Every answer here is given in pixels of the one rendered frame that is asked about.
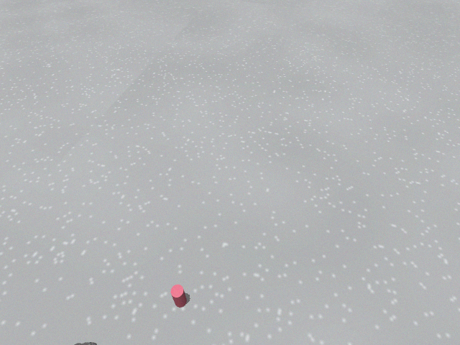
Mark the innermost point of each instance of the can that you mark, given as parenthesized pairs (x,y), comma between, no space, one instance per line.
(178,295)

